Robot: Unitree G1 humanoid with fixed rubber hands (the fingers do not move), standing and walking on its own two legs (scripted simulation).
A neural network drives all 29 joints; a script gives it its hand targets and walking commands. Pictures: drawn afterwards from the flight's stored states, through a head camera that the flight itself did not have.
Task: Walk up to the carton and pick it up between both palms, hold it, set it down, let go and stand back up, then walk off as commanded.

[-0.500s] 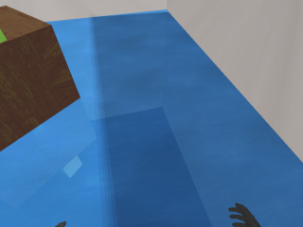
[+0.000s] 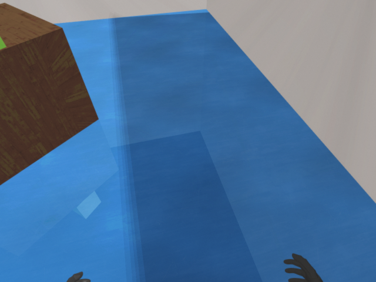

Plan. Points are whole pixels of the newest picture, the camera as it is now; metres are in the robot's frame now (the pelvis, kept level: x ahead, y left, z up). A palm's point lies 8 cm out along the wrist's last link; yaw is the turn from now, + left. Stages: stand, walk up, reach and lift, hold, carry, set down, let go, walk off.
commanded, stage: stand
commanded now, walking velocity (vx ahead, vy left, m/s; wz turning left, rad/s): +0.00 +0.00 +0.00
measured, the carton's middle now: out of the picture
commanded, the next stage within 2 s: walk up in 0.18 s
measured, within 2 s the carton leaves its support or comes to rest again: neither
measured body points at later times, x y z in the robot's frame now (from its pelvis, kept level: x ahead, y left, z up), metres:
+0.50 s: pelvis +0.01 +0.01 +0.00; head +0.00 +0.01 +0.45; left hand +0.09 +0.32 -0.11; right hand +0.15 -0.25 -0.11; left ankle +0.03 +0.12 -0.69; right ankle +0.04 -0.13 -0.72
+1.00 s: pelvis +0.07 +0.08 +0.00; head +0.09 +0.10 +0.45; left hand +0.07 +0.43 -0.11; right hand +0.27 -0.17 -0.10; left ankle +0.05 +0.18 -0.72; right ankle +0.20 -0.01 -0.70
